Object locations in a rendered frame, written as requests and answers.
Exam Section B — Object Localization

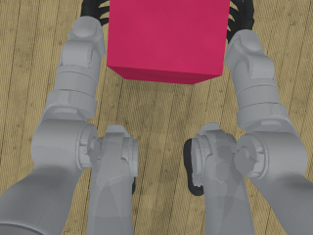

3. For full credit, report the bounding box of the carton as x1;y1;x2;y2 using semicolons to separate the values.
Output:
107;0;231;85

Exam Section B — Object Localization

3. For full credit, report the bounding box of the right robot hand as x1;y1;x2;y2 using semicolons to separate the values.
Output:
226;0;254;44

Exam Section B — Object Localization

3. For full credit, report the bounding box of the robot left upper arm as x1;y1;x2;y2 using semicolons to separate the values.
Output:
0;118;100;235

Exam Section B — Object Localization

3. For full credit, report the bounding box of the robot right upper arm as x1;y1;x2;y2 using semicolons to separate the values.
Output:
234;131;313;235

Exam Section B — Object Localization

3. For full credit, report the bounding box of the robot left forearm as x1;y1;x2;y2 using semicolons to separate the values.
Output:
30;16;107;160

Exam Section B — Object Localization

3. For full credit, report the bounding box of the left robot hand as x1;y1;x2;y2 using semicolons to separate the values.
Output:
80;0;110;26

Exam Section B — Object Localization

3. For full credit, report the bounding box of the right robot shin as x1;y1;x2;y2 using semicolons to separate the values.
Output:
191;122;237;186

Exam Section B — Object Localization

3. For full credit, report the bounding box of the right robot foot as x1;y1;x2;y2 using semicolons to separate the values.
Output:
183;138;204;196

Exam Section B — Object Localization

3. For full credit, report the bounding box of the robot right forearm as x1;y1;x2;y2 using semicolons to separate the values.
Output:
224;29;308;163

